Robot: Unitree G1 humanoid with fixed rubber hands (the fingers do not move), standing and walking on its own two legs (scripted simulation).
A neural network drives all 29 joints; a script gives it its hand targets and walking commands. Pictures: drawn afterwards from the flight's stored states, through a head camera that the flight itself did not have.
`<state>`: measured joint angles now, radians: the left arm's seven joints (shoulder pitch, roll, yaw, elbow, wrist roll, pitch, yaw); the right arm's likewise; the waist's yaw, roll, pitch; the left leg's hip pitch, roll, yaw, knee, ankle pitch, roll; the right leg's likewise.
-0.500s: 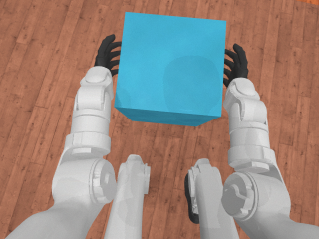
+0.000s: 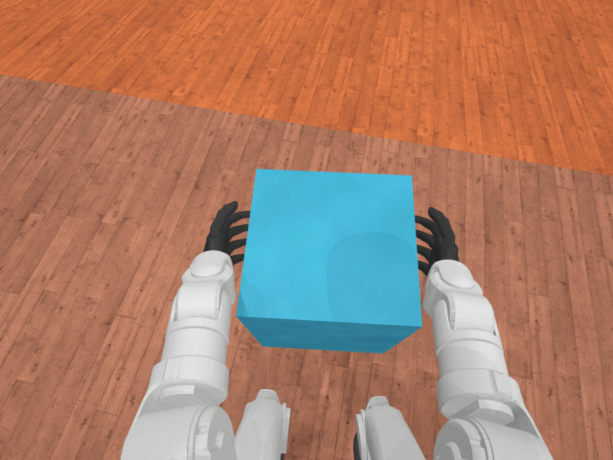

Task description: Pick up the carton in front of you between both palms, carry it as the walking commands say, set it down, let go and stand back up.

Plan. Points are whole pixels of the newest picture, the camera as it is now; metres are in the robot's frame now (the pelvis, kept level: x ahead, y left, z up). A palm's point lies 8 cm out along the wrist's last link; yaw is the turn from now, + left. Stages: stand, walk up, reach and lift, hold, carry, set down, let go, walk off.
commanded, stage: reach and lift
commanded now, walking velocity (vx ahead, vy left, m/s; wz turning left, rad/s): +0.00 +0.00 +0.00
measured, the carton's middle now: (327, 272) +0.41 +0.01 -0.10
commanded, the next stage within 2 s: hold in 1.60 s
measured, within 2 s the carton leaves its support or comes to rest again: neither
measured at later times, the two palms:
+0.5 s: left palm (187, 247) +0.34 +0.15 +0.12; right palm (505, 248) +0.35 -0.15 +0.12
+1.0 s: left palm (174, 243) +0.33 +0.15 +0.15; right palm (522, 244) +0.34 -0.15 +0.15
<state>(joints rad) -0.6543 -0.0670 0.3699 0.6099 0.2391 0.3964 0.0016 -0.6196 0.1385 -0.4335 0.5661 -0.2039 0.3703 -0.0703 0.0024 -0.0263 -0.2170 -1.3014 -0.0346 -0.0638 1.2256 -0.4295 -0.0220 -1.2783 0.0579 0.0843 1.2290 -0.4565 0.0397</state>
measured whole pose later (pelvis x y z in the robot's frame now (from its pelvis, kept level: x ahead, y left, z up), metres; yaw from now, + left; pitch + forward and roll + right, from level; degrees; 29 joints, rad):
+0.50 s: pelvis +0.04 -0.01 +0.11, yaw +1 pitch +5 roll +0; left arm -0.29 -0.15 0.28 0.41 0.25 0.51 0.01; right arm -0.30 0.16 -0.29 0.42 -0.23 0.50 -0.03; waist 0.00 -0.01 -0.10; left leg -0.43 -0.02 -0.08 0.60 -0.26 -0.02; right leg -0.41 0.03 0.08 0.61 -0.29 0.01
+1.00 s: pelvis +0.03 +0.00 +0.12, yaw +1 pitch -4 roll +0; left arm -0.33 -0.17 0.30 0.36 0.31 0.62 -0.02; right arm -0.34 0.17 -0.32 0.38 -0.31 0.60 0.01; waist 0.00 -0.01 0.03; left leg -0.20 -0.02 -0.08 0.47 -0.20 -0.02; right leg -0.18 0.02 0.08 0.47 -0.23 0.02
